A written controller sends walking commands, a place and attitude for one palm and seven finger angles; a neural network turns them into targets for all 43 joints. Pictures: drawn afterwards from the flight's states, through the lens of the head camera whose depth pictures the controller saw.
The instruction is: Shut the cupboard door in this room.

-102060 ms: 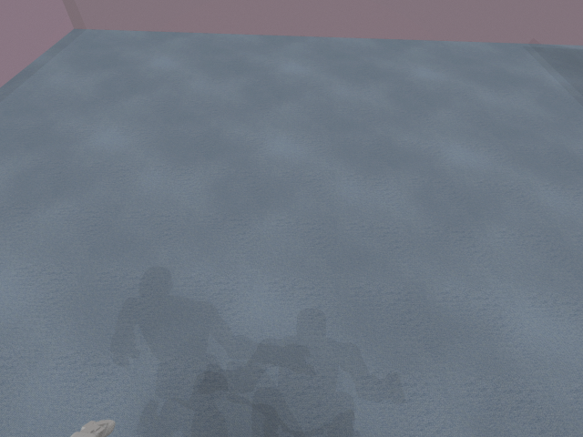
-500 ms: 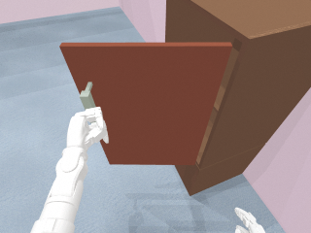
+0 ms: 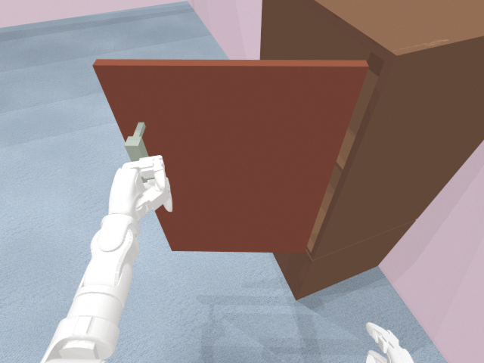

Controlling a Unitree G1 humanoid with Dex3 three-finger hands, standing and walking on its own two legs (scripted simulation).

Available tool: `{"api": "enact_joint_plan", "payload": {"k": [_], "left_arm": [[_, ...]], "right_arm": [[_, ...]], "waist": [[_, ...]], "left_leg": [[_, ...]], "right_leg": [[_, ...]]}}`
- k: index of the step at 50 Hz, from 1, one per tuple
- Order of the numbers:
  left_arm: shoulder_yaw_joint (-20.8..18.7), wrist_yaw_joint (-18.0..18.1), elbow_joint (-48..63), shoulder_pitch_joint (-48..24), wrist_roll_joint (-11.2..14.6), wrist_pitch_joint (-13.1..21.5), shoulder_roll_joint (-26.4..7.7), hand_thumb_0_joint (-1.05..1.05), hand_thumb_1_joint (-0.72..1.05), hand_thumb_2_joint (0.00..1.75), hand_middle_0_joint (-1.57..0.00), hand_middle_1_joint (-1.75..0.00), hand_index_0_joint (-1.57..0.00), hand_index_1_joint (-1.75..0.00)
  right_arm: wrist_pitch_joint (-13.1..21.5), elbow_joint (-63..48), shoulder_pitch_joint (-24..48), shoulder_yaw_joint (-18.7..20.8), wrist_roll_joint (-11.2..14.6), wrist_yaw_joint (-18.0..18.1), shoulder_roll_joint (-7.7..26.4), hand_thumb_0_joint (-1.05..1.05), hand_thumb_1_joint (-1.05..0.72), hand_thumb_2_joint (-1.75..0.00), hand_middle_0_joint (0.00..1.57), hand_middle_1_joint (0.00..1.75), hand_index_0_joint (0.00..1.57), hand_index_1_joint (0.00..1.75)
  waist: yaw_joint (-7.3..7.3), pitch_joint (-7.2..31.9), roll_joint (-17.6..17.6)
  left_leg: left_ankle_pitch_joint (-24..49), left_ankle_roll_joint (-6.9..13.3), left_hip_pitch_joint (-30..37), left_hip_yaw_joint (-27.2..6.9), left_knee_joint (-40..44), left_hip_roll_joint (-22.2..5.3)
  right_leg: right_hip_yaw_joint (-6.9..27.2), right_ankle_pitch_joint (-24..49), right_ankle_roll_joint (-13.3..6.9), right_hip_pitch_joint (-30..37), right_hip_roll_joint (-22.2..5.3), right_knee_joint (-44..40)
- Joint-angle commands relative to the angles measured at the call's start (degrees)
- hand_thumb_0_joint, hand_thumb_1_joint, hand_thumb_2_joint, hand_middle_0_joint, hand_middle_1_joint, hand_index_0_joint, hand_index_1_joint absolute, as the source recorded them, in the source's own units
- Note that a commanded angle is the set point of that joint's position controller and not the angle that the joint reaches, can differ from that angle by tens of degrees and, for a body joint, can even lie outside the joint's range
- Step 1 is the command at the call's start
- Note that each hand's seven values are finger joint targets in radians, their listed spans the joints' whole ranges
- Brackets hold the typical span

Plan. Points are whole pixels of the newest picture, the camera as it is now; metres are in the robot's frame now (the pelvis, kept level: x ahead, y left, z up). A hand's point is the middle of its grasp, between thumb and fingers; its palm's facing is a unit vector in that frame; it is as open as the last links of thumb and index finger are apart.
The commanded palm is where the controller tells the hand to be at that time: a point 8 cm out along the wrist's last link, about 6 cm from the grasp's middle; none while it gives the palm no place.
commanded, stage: push the door shut along its arc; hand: left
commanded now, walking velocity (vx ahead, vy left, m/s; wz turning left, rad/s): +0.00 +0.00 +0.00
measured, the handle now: (146, 160) +0.44 +0.19 +0.09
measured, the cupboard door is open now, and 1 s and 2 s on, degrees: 68 55 33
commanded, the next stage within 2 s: pull the fist back off the door in 1.68 s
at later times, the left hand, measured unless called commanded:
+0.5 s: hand (172, 166) +0.43 +0.14 +0.09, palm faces -0.15 -0.99 -0.03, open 3.2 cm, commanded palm +0.42 +0.17 +0.09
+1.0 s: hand (196, 141) +0.48 +0.10 +0.10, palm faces -0.28 -0.96 -0.02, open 3.1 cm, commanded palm +0.48 +0.15 +0.09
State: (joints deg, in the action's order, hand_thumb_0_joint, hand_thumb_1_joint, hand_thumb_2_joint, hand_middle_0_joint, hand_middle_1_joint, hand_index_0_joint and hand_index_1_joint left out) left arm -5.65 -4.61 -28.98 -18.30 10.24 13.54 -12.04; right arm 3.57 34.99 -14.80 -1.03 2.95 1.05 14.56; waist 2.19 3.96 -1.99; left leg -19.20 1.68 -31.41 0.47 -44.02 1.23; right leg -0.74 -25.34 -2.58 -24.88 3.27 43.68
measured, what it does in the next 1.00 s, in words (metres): stands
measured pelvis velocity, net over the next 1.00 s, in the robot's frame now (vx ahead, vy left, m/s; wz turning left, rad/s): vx -0.01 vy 0.01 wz -0.02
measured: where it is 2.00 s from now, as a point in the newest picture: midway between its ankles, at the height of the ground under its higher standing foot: outside the picture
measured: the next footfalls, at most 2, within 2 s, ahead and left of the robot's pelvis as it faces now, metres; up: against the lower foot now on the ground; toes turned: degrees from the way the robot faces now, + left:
none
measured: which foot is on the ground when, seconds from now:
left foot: down 0.00-1.00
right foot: down 0.00-1.00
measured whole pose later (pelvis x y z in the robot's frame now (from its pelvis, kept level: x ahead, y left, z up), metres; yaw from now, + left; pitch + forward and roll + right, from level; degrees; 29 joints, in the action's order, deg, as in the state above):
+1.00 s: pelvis -0.01 +0.01 -0.02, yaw -1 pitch +15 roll -2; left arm -13.5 -18.7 -68.1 -55.2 7.1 18.0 -22.2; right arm 1.4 38.0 -23.8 -0.4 1.2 -0.5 16.4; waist 10.2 4.5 -2.3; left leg -20.1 2.5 -45.4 0.8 -50.6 0.4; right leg -0.7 -25.7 -2.0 -38.7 4.0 49.6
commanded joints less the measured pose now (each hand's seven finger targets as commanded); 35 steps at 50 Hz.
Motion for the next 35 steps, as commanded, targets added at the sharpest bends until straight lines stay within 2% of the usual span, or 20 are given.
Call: {"api": "enact_joint_plan", "payload": {"k": [1, 2, 5, 7, 9, 12, 13, 14, 15, 16, 19, 20, 23, 26, 27, 29, 30, 32, 33, 35], "left_arm": [[-3.95, -1.91, 7.82, -24.09, 1.12, 4.05, -9.45, 0.0, 0.9, 0.9, -1.3, -1.5, -1.3, -1.5], [-5.06, -2.29, 7.11, -25.6, 1.02, 4.17, -11.33, 0.0, 0.9, 0.9, -1.3, -1.5, -1.3, -1.5], [-3.29, -3.9, 5.72, -28.7, 1.15, 4.73, -9.75, 0.0, 0.9, 0.9, -1.3, -1.5, -1.3, -1.5], [-4.37, -4.48, 3.67, -29.57, 1.09, 4.93, -11.11, 0.0, 0.9, 0.9, -1.3, -1.5, -1.3, -1.5], [-2.44, -5.19, 3.04, -33.79, 1.38, 5.43, -9.1, 0.0, 0.9, 0.9, -1.3, -1.5, -1.3, -1.5], [-4.16, -6.08, -1.17, -35.73, 1.31, 5.86, -11.59, 0.0, 0.9, 0.9, -1.3, -1.5, -1.3, -1.5], [-3.5, -6.47, -2.28, -37.85, 1.33, 6.09, -11.21, 0.0, 0.9, 0.9, -1.3, -1.5, -1.3, -1.5], [-3.98, -6.99, -3.44, -39.28, 1.17, 6.42, -12.0, 0.0, 0.9, 0.9, -1.3, -1.5, -1.3, -1.5], [-2.81, -7.38, -4.82, -41.62, 1.24, 6.56, -10.8, 0.0, 0.9, 0.9, -1.3, -1.5, -1.3, -1.5], [-4.16, -7.71, -5.26, -42.39, 1.12, 6.96, -12.48, 0.0, 0.9, 0.9, -1.3, -1.5, -1.3, -1.5], [-1.07, -8.77, -7.65, -47.41, 1.09, 7.44, -9.46, 0.0, 0.9, 0.9, -1.3, -1.5, -1.3, -1.5], [-2.02, -8.81, -9.22, -47.23, 0.94, 7.6, -10.54, 0.0, 0.9, 0.9, -1.3, -1.5, -1.3, -1.5], [-2.8, -9.05, -12.59, -50.57, 0.81, 8.16, -11.59, 0.0, 0.9, 0.9, -1.3, -1.5, -1.3, -1.5], [-2.45, -9.24, -14.42, -54.17, 0.33, 8.93, -11.03, 0.0, 0.9, 0.9, -1.3, -1.5, -1.3, -1.5], [-2.97, -9.28, -14.9, -54.93, -0.02, 9.28, -11.95, 0.0, 0.9, 0.9, -1.3, -1.5, -1.3, -1.5], [-4.38, -9.21, -17.7, -56.68, -0.35, 9.32, -13.57, 0.0, 0.9, 0.9, -1.3, -1.5, -1.3, -1.5], [-3.13, -9.34, -19.34, -57.45, -0.56, 9.29, -12.22, 0.0, 0.9, 0.9, -1.3, -1.5, -1.3, -1.5], [-5.66, -9.11, -20.38, -58.61, -0.96, 9.66, -15.1, 0.0, 0.9, 0.9, -1.3, -1.5, -1.3, -1.5], [-4.13, -9.23, -20.29, -59.4, -1.11, 9.69, -13.09, 0.0, 0.9, 0.9, -1.3, -1.5, -1.3, -1.5], [-6.44, -9.65, -21.53, -59.42, -1.22, 9.8, -15.56, 0.0, 0.9, 0.9, -1.3, -1.5, -1.3, -1.5]], "right_arm": [[1.77, -6.59, 0.23, 2.76, 0.13, 0.68, 7.67, 0.0, -0.9, -0.9, 0.2, 0.3, 0.2, 0.3], [1.58, -6.27, -0.31, 2.8, 0.01, 0.74, 8.06, 0.0, -0.9, -0.9, 0.2, 0.3, 0.2, 0.3], [1.45, -6.21, -0.79, 2.9, 0.17, 0.57, 7.78, 0.0, -0.9, -0.9, 0.2, 0.3, 0.2, 0.3], [1.33, -5.79, -1.66, 3.1, 0.14, 0.54, 8.27, 0.0, -0.9, -0.9, 0.2, 0.3, 0.2, 0.3], [1.38, -5.53, -1.91, 3.16, 0.24, 0.39, 8.13, 0.0, -0.9, -0.9, 0.2, 0.3, 0.2, 0.3], [1.09, -4.68, -3.27, 3.34, 0.06, 0.46, 8.88, 0.0, -0.9, -0.9, 0.2, 0.3, 0.2, 0.3], [1.06, -4.47, -3.41, 3.33, 0.04, 0.45, 8.72, 0.0, -0.9, -0.9, 0.2, 0.3, 0.2, 0.3], [1.02, -4.24, -3.71, 3.37, 0.21, 0.47, 8.9, 0.0, -0.9, -0.9, 0.2, 0.3, 0.2, 0.3], [1.09, -3.81, -3.88, 3.35, 0.13, 0.44, 8.76, 0.0, -0.9, -0.9, 0.2, 0.3, 0.2, 0.3], [1.07, -3.6, -4.5, 3.52, 0.17, 0.41, 9.13, 0.0, -0.9, -0.9, 0.2, 0.3, 0.2, 0.3], [1.2, -3.03, -5.31, 3.62, 0.14, 0.23, 9.16, 0.0, -0.9, -0.9, 0.2, 0.3, 0.2, 0.3], [1.16, -2.64, -6.03, 3.82, -0.06, 0.24, 9.41, 0.0, -0.9, -0.9, 0.2, 0.3, 0.2, 0.3], [1.04, -2.08, -7.15, 3.8, -0.28, 0.22, 9.73, 0.0, -0.9, -0.9, 0.2, 0.3, 0.2, 0.3], [1.22, -1.68, -8.17, 3.9, -0.47, -0.15, 9.95, 0.0, -0.9, -0.9, 0.2, 0.3, 0.2, 0.3], [1.19, -1.43, -8.66, 3.99, -0.69, -0.12, 10.15, 0.0, -0.9, -0.9, 0.2, 0.3, 0.2, 0.3], [0.9, -1.09, -9.47, 3.89, -0.82, -0.19, 10.41, 0.0, -0.9, -0.9, 0.2, 0.3, 0.2, 0.3], [0.88, -0.91, -9.49, 3.84, -0.9, -0.31, 10.18, 0.0, -0.9, -0.9, 0.2, 0.3, 0.2, 0.3], [0.79, -0.67, -10.8, 4.03, -1.15, -0.46, 10.77, 0.0, -0.9, -0.9, 0.2, 0.3, 0.2, 0.3], [0.82, -0.91, -10.56, 3.98, -1.34, -0.61, 10.3, 0.0, -0.9, -0.9, 0.2, 0.3, 0.2, 0.3], [0.75, -0.74, -11.46, 4.15, -1.47, -0.81, 10.77, 0.0, -0.9, -0.9, 0.2, 0.3, 0.2, 0.3]], "waist": [[1.53, 15.23, 3.6], [1.58, 15.69, 3.98], [2.06, 16.94, 1.82], [2.0, 17.37, 2.04], [3.18, 16.96, 1.26], [3.32, 16.81, 3.09], [3.99, 16.78, 3.3], [3.98, 16.78, 2.54], [4.63, 16.64, 1.83], [4.26, 17.91, 1.08], [5.64, 18.64, -0.89], [5.4, 19.17, -0.38], [6.11, 19.09, 0.74], [6.54, 20.25, -0.57], [6.46, 21.22, -0.71], [6.94, 20.19, 0.73], [7.25, 19.4, -0.46], [6.88, 21.17, -0.42], [7.38, 21.73, -0.57], [6.96, 23.46, 0.32]], "left_leg": [[12.03, 0.72, 14.08, -1.38, 3.55, -0.63], [12.47, 0.82, 13.83, -1.48, 3.26, -0.62], [13.64, 0.71, 14.99, -1.65, 3.06, -0.48], [14.17, 0.73, 15.64, -2.08, 2.75, -0.7], [13.4, 0.68, 16.23, -2.26, 2.74, -0.74], [12.92, 0.86, 15.18, -2.52, 2.46, -0.69], [12.08, 0.93, 14.63, -2.44, 2.38, -0.6], [11.73, 0.79, 14.54, -2.65, 2.38, -0.66], [11.64, 0.88, 15.1, -2.65, 2.12, -0.59], [12.09, 0.62, 15.73, -3.12, 2.16, -0.8], [11.86, 0.51, 17.92, -3.87, 1.88, -1.07], [12.1, 0.38, 18.12, -4.32, 1.74, -1.23], [11.92, 0.47, 17.46, -4.65, 1.54, -1.31], [11.91, 0.34, 17.94, -5.08, 1.29, -1.33], [12.44, 0.43, 18.16, -5.19, 0.9, -1.3], [11.17, 0.34, 16.48, -5.58, 1.03, -1.56], [10.4, 0.31, 16.2, -5.43, 0.88, -1.47], [11.6, 0.32, 16.19, -5.76, 0.55, -1.56], [12.14, 0.44, 16.51, -5.57, 0.05, -1.4], [13.08, 0.34, 16.21, -5.65, -0.28, -1.49]], "right_leg": [[1.83, 22.55, 2.51, -1.44, -2.07, -7.44], [1.94, 23.31, 2.6, -0.86, -2.18, -7.19], [1.61, 24.13, 2.22, -1.44, -2.04, -6.64], [1.36, 23.2, 2.05, -2.57, -1.76, -6.5], [1.12, 21.9, 2.02, -4.61, -1.57, -6.65], [1.21, 21.06, 1.99, -4.99, -1.43, -6.64], [1.27, 20.8, 2.07, -5.06, -1.42, -6.59], [1.3, 19.82, 1.9, -5.96, -1.44, -6.49], [1.26, 19.72, 1.9, -6.91, -1.33, -6.41], [1.02, 19.07, 1.64, -7.3, -1.31, -6.06], [0.29, 16.87, 1.39, -10.71, -0.98, -5.69], [0.04, 16.36, 1.11, -10.84, -0.77, -5.38], [-0.21, 15.71, 1.05, -11.82, -0.64, -4.95], [-0.22, 14.73, 0.97, -13.89, -0.6, -4.39], [-0.19, 14.78, 0.91, -13.82, -0.6, -4.0], [-0.32, 13.57, 0.91, -14.83, -0.48, -3.84], [-0.33, 12.81, 0.83, -15.71, -0.4, -3.82], [-0.32, 13.22, 0.7, -15.57, -0.42, -3.12], [-0.3, 14.2, 0.78, -15.68, -0.26, -2.93], [-0.19, 15.06, 0.73, -14.92, -0.19, -2.54]]}}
